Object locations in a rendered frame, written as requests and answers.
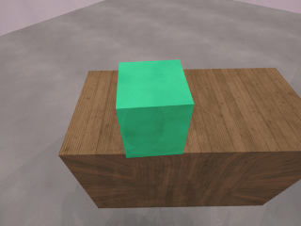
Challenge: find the pedestal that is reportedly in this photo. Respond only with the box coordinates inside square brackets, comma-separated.
[58, 68, 301, 209]

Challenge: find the carton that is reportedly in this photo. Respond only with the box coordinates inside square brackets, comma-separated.
[116, 59, 195, 158]

